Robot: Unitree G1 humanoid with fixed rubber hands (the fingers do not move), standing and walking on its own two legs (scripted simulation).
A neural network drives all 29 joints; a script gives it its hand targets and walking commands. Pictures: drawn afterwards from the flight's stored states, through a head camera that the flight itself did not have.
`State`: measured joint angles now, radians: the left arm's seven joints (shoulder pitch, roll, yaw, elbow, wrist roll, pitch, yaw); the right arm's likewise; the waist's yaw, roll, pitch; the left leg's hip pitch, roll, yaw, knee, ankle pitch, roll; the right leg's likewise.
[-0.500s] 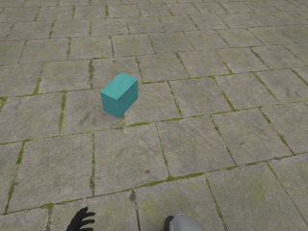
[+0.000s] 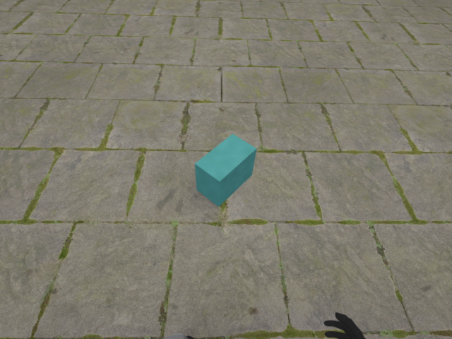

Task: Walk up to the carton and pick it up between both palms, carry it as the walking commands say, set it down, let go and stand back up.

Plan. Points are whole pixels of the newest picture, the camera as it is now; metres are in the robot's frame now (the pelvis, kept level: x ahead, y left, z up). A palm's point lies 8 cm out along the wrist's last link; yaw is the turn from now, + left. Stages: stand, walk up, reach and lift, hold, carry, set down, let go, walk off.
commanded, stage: walk up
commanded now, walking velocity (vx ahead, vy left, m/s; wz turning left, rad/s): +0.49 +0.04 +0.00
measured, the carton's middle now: (225, 169) +0.99 +0.04 -0.65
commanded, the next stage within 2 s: none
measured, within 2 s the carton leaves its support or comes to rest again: neither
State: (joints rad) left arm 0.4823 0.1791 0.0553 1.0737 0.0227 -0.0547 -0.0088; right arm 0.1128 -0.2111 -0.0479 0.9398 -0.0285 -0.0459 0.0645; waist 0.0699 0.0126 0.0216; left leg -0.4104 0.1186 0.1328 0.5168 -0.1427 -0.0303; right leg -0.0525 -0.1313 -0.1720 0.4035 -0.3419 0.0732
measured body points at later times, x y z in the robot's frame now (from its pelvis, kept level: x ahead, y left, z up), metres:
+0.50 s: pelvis +0.25 -0.01 +0.00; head +0.28 +0.00 +0.45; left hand +0.43 +0.20 -0.13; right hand +0.11 -0.21 -0.14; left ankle +0.09 +0.12 -0.73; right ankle +0.37 -0.14 -0.71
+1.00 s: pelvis +0.46 +0.04 -0.01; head +0.50 +0.06 +0.44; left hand +0.37 +0.28 -0.15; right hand +0.59 -0.19 -0.14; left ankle +0.55 +0.16 -0.73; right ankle +0.37 -0.13 -0.72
